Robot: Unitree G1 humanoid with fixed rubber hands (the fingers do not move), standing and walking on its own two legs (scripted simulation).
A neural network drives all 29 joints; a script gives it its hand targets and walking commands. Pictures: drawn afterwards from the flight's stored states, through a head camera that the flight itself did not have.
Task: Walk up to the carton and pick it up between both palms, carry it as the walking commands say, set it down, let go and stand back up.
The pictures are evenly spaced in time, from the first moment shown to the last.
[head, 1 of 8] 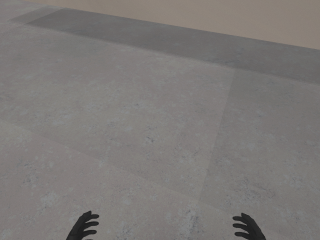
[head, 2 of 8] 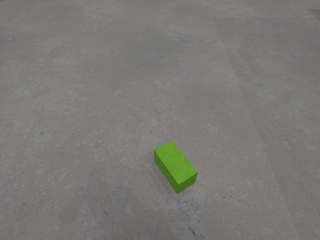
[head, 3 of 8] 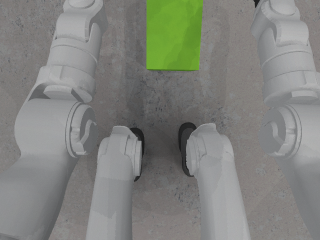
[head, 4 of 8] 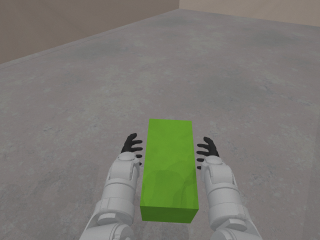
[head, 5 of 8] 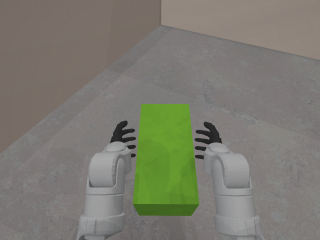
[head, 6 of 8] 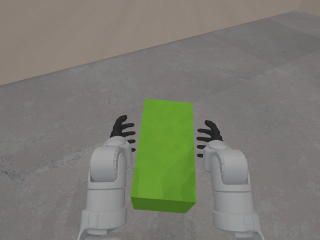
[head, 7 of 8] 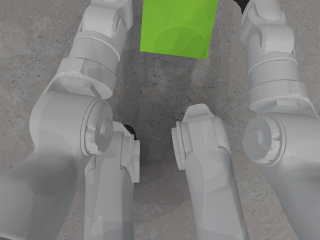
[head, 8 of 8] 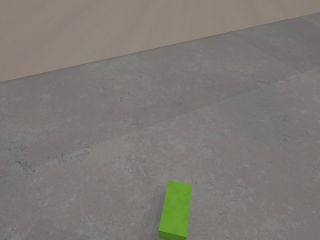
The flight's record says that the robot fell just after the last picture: no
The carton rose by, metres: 0.72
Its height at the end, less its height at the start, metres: +0.00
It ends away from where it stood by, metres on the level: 3.88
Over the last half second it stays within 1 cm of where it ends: yes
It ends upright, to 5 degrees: yes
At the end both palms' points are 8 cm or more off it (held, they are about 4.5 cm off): yes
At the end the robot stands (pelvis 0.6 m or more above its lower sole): yes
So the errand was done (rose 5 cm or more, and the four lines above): yes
